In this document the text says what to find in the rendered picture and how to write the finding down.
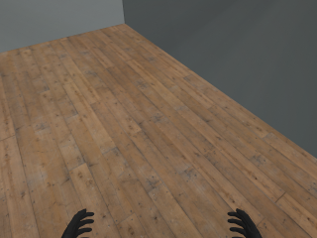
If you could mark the robot right hand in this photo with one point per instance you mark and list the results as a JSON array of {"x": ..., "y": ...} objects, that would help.
[{"x": 249, "y": 229}]

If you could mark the robot left hand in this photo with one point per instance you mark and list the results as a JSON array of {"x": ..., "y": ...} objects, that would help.
[{"x": 72, "y": 230}]

